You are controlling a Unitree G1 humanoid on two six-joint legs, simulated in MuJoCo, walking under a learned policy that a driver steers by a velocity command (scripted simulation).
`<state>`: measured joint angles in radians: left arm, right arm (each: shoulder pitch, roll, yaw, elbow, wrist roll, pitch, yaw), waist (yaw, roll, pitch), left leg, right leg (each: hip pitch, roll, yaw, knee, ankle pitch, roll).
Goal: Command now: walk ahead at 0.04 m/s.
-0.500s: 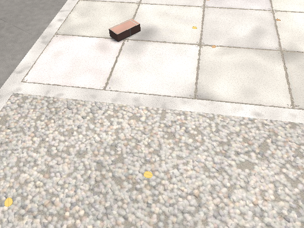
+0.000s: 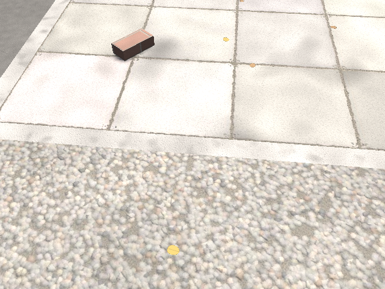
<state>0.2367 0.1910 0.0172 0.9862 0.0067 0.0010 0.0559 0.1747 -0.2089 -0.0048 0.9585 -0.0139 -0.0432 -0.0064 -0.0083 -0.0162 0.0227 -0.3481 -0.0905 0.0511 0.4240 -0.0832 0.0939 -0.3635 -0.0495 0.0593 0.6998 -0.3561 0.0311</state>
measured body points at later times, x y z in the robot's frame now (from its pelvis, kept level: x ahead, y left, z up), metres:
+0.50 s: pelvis +0.08 -0.02 +0.00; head +0.09 -0.01 +0.45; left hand +0.04 +0.22 -0.15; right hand +0.15 -0.27 -0.14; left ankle +0.09 +0.08 -0.71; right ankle +0.03 -0.14 -0.73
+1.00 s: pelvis +0.28 +0.01 +0.00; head +0.31 +0.00 +0.44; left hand +0.50 +0.21 -0.11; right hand +0.22 -0.24 -0.15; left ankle +0.14 +0.10 -0.73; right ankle +0.44 -0.10 -0.71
